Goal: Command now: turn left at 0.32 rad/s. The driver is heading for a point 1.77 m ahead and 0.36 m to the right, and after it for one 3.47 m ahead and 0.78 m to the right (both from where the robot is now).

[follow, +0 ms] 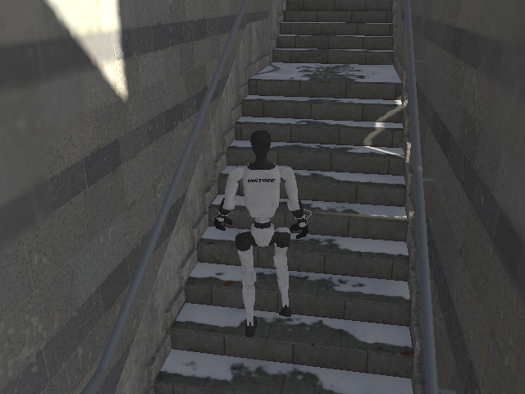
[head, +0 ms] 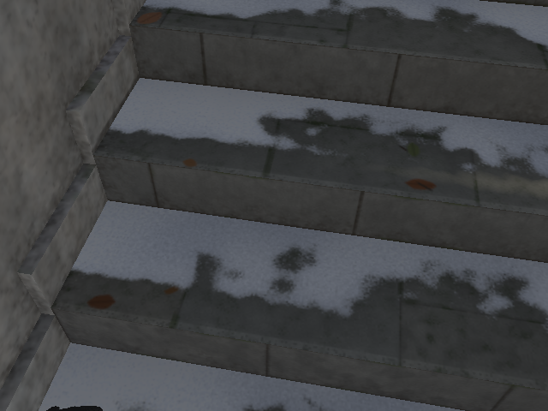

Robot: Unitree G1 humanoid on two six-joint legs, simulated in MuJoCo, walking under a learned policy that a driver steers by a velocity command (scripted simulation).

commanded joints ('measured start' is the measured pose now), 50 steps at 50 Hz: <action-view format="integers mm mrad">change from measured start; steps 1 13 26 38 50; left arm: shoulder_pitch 11 -145 -45 -149 -118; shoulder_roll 66 103 91 20 36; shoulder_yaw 10 -1 10 -20 -5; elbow -35 -78 -69 -96 -84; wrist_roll -3 -27 -36 -6 -74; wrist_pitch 16 -61 -43 -28 -74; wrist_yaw -9 -103 -57 -76 -131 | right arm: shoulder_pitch -64 -138 -86 31 -33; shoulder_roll -46 -120 -85 -126 -33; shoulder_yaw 19 7 -48 -21 18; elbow -128 -119 -205 -83 -39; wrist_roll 11 8 -11 -10 33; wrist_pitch -22 -19 7 31 -10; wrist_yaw -5 14 -54 -95 35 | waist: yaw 9 -54 -30 -74 -44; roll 73 -19 -95 79 -97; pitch -89 -28 -51 -45 -15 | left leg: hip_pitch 195 199 82 430 -165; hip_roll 294 124 44 327 171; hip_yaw -294 -32 94 -32 39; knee -125 -11 139 -263 308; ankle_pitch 399 36 2 123 -208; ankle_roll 229 9 -3 160 -223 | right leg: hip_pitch -130 230 348 -147 514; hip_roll -55 -115 -205 -19 -257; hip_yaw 38 6 312 -51 235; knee -35 -956 -1091 -413 -1129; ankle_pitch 38 262 325 -191 235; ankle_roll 54 -230 -398 -24 -331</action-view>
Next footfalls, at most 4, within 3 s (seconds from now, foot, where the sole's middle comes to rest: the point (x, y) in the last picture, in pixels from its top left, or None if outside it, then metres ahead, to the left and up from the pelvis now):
0.20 right None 0.03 -0.16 -0.77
0.92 right None -0.02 -0.15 -0.77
1.46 left None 0.05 0.08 -0.77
2.00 right None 0.34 -0.16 -0.62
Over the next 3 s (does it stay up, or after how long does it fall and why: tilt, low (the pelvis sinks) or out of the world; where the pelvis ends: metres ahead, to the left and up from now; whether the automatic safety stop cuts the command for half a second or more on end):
stays up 0.70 -0.19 0.30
